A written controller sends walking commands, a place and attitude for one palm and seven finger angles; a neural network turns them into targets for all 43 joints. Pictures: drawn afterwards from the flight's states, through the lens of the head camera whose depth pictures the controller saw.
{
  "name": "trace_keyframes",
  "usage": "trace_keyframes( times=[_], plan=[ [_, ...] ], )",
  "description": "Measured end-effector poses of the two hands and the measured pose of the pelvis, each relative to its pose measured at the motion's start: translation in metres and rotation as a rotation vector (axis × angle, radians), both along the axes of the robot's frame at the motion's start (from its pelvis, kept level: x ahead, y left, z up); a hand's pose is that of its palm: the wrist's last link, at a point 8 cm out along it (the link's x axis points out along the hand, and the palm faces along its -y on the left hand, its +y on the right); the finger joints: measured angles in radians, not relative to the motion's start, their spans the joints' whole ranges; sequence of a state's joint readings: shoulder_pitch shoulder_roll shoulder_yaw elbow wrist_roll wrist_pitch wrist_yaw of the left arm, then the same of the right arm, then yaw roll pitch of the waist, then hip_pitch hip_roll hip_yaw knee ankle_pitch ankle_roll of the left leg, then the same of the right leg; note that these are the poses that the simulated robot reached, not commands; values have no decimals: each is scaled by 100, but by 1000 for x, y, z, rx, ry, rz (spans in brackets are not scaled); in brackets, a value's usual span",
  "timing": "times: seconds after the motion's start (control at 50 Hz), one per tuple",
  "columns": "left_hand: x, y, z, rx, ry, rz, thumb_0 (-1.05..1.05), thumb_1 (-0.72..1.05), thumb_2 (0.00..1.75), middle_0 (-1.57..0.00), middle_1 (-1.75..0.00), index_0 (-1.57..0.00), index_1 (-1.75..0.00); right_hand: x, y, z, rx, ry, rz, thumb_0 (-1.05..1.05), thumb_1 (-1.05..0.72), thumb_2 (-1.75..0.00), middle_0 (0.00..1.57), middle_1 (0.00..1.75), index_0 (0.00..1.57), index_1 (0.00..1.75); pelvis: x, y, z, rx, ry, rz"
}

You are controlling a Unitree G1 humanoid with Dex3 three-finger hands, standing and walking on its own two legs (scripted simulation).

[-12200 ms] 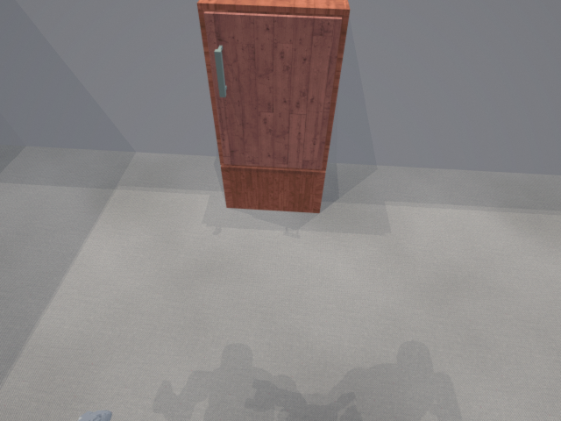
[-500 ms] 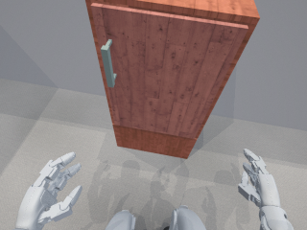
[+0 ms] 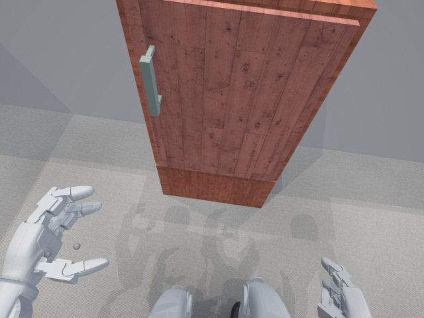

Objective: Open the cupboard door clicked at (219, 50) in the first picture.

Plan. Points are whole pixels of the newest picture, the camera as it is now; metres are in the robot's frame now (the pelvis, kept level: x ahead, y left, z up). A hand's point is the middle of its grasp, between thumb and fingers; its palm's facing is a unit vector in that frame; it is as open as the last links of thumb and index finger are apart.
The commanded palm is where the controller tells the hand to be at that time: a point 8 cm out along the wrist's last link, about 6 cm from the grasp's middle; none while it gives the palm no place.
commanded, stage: raise the hand with hooked fingers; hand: left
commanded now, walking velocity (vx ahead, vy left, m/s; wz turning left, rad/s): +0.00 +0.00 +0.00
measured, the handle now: (153, 83) +0.59 +0.17 +0.06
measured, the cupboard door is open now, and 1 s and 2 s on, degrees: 0 0 0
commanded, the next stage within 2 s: move the hooked fingers beside the handle in 1.14 s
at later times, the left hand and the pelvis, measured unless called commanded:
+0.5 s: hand (55, 214) +0.27 +0.27 +0.06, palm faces -0.07 -1.00 -0.05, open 13.9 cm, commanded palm +0.25 +0.32 +0.06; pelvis +0.00 +0.00 +0.01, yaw +0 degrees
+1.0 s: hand (62, 201) +0.29 +0.27 +0.06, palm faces -0.08 -1.00 -0.05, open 14.0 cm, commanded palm +0.27 +0.31 +0.07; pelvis +0.00 +0.00 +0.01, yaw +0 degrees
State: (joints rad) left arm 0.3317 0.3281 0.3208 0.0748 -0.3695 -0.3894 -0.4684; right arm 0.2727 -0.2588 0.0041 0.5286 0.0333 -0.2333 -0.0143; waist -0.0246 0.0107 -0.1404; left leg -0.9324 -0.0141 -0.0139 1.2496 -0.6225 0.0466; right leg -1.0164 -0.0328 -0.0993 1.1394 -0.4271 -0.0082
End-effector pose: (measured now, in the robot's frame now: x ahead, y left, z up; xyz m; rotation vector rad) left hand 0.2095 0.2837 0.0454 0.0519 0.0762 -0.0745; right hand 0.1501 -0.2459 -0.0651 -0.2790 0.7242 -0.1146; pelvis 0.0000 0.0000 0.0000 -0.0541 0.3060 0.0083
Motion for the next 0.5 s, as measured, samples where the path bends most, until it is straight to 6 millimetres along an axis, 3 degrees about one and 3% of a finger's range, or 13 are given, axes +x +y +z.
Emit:
trace_keyframes(
  times=[0.12, 0.24, 0.38, 0.5],
  plan=[
    [7, 10, -1, 0, -10, -12, 0, -16, 44, -27, -98, -28, -99, 10, -5, 16, -53, -33, 14, 2, -91, -89, 20, 30, 20, 30, 0, 5, 2, -8, -7, 5],
    [17, 21, 7, 9, -30, -6, 0, -30, 38, -28, -107, -29, -108, 23, 7, 24, -44, -60, 46, 2, -91, -89, 20, 30, 20, 30, 2, 8, 6, -15, -13, 10],
    [30, 34, 12, 11, -19, 3, -1, -43, 32, -29, -116, -30, -116, 29, 20, 23, -9, -53, 77, 2, -91, -89, 20, 30, 20, 30, 4, 7, 9, -17, -14, 13],
    [43, 43, 14, 2, -19, 8, -1, -48, 30, -30, -119, -30, -119, 25, 20, 17, -2, -20, 75, 2, -90, -89, 20, 30, 21, 30, 5, 5, 10, -16, -10, 11]
  ],
)
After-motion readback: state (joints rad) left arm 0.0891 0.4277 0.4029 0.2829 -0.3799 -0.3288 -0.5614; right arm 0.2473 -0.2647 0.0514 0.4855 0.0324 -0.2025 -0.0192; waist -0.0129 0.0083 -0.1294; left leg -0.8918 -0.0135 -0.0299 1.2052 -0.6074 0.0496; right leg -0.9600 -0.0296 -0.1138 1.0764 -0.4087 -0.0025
